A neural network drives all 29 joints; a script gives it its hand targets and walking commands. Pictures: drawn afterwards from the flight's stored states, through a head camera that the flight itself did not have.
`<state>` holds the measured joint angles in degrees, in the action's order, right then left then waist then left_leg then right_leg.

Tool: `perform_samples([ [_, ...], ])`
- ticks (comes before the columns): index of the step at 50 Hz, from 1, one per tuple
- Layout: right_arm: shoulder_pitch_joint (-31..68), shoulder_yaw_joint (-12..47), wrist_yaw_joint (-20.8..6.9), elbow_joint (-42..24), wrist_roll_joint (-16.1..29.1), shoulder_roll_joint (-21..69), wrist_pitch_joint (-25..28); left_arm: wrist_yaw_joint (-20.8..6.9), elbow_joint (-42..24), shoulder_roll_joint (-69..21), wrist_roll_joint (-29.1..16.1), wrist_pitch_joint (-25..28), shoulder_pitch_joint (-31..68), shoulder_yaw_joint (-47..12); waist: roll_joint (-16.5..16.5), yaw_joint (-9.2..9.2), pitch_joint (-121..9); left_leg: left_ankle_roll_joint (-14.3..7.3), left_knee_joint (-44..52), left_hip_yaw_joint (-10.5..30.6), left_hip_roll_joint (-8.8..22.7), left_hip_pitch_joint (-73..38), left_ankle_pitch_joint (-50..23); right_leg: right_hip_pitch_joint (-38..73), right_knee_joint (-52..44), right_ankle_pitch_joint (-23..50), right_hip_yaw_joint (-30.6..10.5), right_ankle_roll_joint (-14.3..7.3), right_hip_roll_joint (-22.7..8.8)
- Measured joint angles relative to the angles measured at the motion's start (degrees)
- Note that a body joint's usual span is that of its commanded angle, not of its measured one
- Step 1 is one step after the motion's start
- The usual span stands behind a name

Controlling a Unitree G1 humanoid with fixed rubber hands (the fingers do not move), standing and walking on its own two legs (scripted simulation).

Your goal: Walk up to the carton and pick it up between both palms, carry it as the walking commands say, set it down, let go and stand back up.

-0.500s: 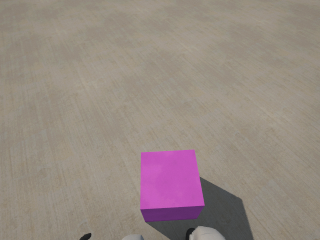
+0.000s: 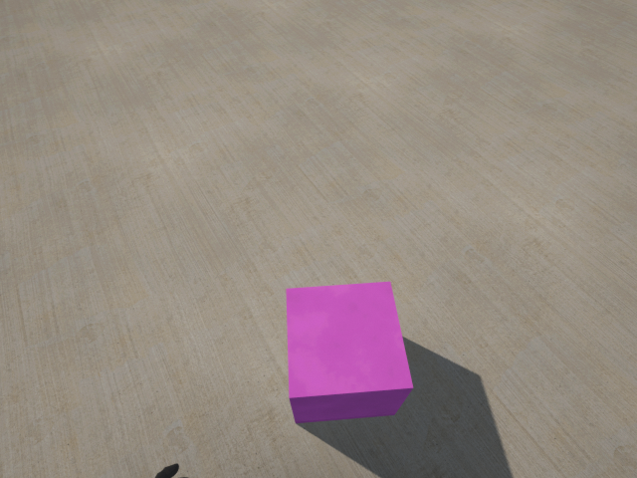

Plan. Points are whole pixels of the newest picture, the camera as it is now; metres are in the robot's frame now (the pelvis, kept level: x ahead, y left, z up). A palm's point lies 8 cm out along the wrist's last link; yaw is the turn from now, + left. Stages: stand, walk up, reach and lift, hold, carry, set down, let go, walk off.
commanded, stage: walk up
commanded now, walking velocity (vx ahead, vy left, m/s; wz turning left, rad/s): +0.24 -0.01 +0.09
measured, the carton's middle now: (342, 353) +0.47 -0.06 -0.62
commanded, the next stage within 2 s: stand in 0.54 s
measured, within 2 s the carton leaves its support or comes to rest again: neither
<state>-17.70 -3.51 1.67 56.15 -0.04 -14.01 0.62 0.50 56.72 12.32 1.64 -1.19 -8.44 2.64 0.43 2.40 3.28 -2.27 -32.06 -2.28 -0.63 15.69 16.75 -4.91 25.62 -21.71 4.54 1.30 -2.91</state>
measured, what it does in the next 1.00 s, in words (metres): stands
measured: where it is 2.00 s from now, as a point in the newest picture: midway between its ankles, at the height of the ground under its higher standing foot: outside the picture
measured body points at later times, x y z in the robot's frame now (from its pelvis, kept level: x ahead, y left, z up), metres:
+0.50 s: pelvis +0.05 +0.02 +0.00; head +0.07 +0.03 +0.45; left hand +0.08 +0.26 -0.16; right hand +0.09 -0.26 -0.13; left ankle +0.05 +0.11 -0.73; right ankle -0.02 -0.12 -0.73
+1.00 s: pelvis +0.04 +0.01 +0.00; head +0.06 +0.02 +0.45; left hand +0.08 +0.27 -0.15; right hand +0.10 -0.25 -0.14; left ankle +0.05 +0.11 -0.73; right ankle -0.02 -0.12 -0.73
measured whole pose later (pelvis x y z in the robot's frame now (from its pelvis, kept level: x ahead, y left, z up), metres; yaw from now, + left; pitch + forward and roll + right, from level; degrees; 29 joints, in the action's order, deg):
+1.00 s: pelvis +0.04 +0.01 +0.00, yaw +0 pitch +2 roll +0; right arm -13.4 -3.5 0.4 53.1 0.0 -13.8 -1.6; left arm 1.1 53.7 12.4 -0.3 -2.8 -15.8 2.3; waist 0.3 0.7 0.5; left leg -2.0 -32.2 -4.2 0.3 18.0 16.1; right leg -9.9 29.2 -20.7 5.5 1.8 -3.6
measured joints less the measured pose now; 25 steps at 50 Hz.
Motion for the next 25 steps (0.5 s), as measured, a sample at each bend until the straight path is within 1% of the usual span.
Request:
perform_samples([
  [2,0.03,0.01,-0.73,0.0,0.0,0.0,-0.55,0.0,0.02,0.0,0.0,0.06,-1.9,0.01,0.07,-0.35,-0.58,0.01,-4.13,-0.04,0.23,0.67,1.32,1.31,0.01,-0.17,0.14,0.15,0.07],
  [4,0.3,0.01,-1.5,-0.03,0.0,-0.01,-0.63,0.0,0.01,-0.01,0.0,0.06,-3.96,0.0,0.4,-1.23,-1.0,0.06,-8.06,-0.09,0.77,2.01,2.22,2.53,0.0,-0.41,0.16,0.15,-0.02],
  [5,0.62,0.0,-1.85,-0.04,0.0,-0.01,-0.63,0.0,0.01,-0.01,0.0,0.06,-4.91,0.0,0.51,-1.59,-1.01,0.11,-8.5,-0.13,1.19,2.42,2.27,3.1,0.0,-0.7,0.19,0.15,-0.04],
  [8,0.88,0.0,-2.44,-0.05,0.0,-0.03,-0.51,0.0,-0.02,-0.02,0.0,0.08,-6.76,0.0,0.47,-1.69,-1.04,0.17,-4.45,-0.12,1.88,2.17,2.35,4.52,0.05,-1.89,1.0,0.77,-0.03],
  [9,0.89,0.0,-2.48,-0.05,0.0,0.03,-0.47,0.0,-0.01,0.01,0.0,0.1,-7.09,0.0,0.74,-1.71,-1.0,0.18,-3.82,-0.24,1.77,1.93,1.18,4.78,0.28,-2.43,1.08,1.06,-0.22],
  [11,0.97,-0.02,-2.26,-0.06,0.0,0.25,0.05,0.0,-0.03,0.03,0.0,0.21,-7.27,-0.03,1.81,-1.7,-0.93,0.07,-4.17,-0.85,1.19,1.86,1.1,4.39,1.25,-2.93,1.05,1.11,-1.07],
  [16,1.34,-0.02,-0.69,-0.04,0.0,0.25,1.17,0.15,-0.02,0.04,0.0,0.81,-7.26,-0.06,1.81,-1.69,0.17,-0.3,-0.42,-1.67,1.15,1.39,-0.25,-0.63,1.38,-2.6,1.07,1.11,-0.64],
  [17,1.34,-0.02,-0.41,-0.04,0.0,0.26,1.19,0.15,-0.02,0.04,0.0,0.81,-7.27,-0.06,1.76,-1.7,0.59,-0.3,0.03,-1.73,1.09,1.08,-0.46,-1.39,1.39,-1.66,1.06,1.11,-0.63],
  [19,1.34,-0.01,-0.01,-0.03,0.0,0.26,1.16,0.18,-0.02,0.04,0.0,0.81,-7.27,-0.06,1.76,-1.71,1.05,-0.3,0.23,-1.77,0.83,0.4,-0.42,-2.28,1.39,3.09,1.04,1.11,-0.64],
  [20,1.41,-0.01,0.1,-0.03,0.0,0.26,1.06,0.21,-0.02,0.04,0.0,0.77,-7.28,-0.06,1.69,-1.75,0.98,-0.29,0.24,-1.75,0.78,-0.01,-0.29,-1.91,1.37,3.73,1.04,1.11,-0.67],
  [25,2.98,0.0,0.15,-0.04,0.0,0.26,0.16,0.31,-0.02,0.04,0.0,0.49,-7.27,-0.09,0.96,-1.75,-0.4,0.04,0.82,-1.81,0.8,-1.13,-0.33,-0.91,1.36,1.14,1.05,1.11,-0.67],
])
